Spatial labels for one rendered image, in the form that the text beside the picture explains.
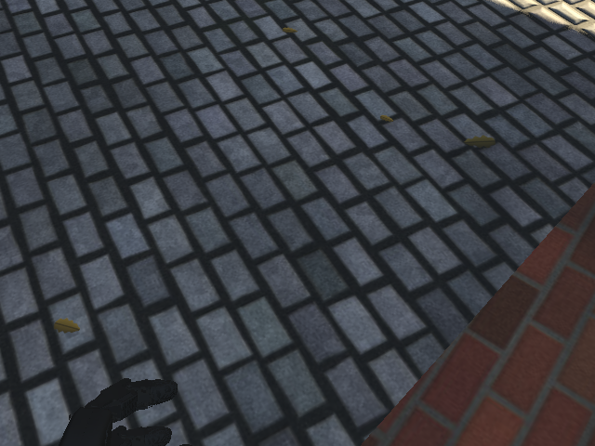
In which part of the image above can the left robot hand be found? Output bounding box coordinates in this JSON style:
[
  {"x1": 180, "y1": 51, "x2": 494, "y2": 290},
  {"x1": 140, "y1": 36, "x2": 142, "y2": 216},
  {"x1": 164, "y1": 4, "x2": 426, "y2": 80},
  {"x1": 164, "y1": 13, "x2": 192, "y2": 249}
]
[{"x1": 59, "y1": 378, "x2": 192, "y2": 446}]

